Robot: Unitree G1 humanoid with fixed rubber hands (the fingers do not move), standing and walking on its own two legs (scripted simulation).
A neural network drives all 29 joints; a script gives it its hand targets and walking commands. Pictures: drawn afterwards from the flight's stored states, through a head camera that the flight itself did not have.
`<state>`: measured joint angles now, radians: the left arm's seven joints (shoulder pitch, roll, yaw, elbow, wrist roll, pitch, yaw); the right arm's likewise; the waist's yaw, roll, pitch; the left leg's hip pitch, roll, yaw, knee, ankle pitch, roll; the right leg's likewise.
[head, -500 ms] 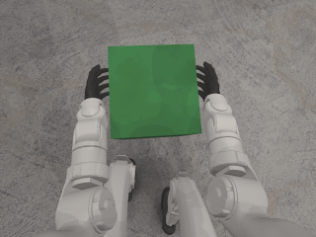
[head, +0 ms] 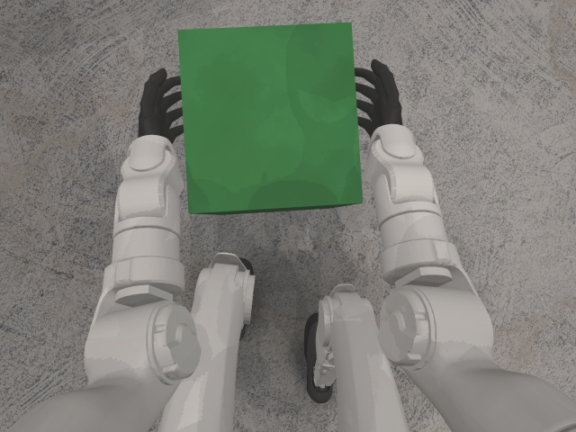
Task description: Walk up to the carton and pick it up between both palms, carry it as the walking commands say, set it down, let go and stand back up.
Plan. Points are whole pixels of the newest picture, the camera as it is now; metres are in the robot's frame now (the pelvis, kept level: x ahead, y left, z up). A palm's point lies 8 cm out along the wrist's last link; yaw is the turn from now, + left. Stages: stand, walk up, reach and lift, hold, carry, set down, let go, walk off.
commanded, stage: set down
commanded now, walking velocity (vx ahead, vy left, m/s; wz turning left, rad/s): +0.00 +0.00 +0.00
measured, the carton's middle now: (272, 140) +0.48 +0.09 -0.17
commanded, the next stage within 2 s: none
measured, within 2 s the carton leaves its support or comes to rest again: neither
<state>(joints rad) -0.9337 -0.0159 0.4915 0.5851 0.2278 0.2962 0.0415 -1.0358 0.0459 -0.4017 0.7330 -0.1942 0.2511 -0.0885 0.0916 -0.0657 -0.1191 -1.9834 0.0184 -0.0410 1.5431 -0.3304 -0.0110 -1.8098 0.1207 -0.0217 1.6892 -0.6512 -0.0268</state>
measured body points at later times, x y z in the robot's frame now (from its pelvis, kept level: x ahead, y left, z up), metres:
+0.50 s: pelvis -0.02 +0.01 -0.07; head +0.31 +0.05 +0.24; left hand +0.48 +0.24 -0.19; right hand +0.54 -0.05 -0.18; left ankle +0.14 +0.13 -0.50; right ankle +0.04 -0.10 -0.50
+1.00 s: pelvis -0.02 +0.00 -0.12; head +0.35 +0.05 +0.14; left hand +0.51 +0.25 -0.27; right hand +0.56 -0.04 -0.27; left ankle +0.14 +0.13 -0.50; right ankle +0.04 -0.10 -0.50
